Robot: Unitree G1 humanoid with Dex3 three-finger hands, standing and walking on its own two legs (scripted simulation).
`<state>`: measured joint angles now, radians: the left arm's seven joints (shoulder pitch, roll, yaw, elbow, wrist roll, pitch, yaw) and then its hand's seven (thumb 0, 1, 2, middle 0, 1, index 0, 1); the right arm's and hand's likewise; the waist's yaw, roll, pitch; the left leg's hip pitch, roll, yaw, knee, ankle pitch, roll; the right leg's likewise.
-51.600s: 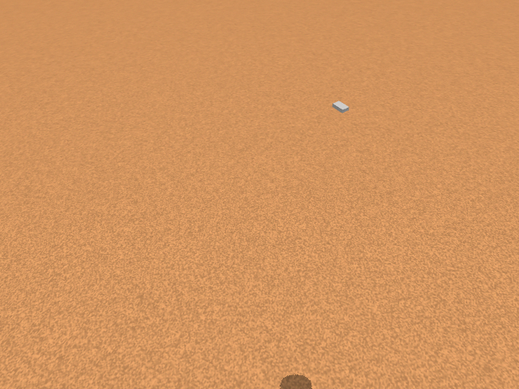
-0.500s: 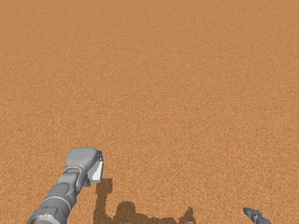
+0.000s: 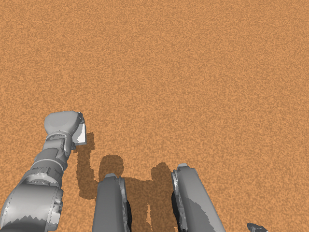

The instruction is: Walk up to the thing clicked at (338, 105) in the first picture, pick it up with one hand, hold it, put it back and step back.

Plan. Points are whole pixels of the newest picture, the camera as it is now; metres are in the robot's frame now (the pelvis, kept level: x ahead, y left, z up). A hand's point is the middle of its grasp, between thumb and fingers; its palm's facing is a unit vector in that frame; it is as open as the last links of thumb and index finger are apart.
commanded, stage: crouch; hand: left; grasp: from above
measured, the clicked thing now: (68, 135) +0.42 +0.24 -0.18
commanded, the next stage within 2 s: lower in 1.06 s
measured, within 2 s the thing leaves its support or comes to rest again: neither
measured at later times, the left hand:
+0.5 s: hand (84, 137) +0.45 +0.22 -0.30, palm faces -0.45 -0.02 -0.89, open 8.8 cm
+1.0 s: hand (89, 138) +0.46 +0.22 -0.37, palm faces -0.46 -0.03 -0.89, open 8.8 cm
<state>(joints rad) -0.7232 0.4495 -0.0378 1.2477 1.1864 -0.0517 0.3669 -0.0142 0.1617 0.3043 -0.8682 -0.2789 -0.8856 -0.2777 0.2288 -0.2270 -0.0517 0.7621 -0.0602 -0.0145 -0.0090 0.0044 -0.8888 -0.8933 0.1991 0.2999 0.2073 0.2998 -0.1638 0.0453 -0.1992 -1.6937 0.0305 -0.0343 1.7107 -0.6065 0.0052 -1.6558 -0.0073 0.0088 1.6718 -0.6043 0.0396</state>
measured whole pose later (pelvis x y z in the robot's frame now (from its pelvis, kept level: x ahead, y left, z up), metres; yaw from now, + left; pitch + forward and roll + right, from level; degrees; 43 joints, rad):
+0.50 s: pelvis -0.01 -0.01 -0.13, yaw -2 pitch +38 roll -5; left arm -0.90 0.58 0.06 1.38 1.25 -0.12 0.42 -0.01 0.16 0.31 -0.88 -0.27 -0.89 -0.27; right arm 0.15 -0.24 -0.02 0.75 -0.12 -0.07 0.10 0.00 -0.90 -0.90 0.20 0.30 0.21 0.30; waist -0.22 0.01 -0.13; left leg -2.12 0.03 -0.10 2.14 -0.69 -0.02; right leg -2.07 0.01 -0.03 2.09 -0.69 0.03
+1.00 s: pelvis -0.02 -0.01 -0.19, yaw -4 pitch +36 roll -6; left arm -0.99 0.67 0.09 1.50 1.28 -0.16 0.43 -0.01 0.17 0.29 -0.86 -0.28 -0.88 -0.28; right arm 0.16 -0.25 0.04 0.77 -0.15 -0.07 0.13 0.00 -0.90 -0.90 0.20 0.30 0.21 0.30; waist -0.26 -0.01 -0.07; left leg -2.28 0.02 -0.13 2.34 -0.69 -0.02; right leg -2.22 0.02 -0.04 2.27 -0.68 0.04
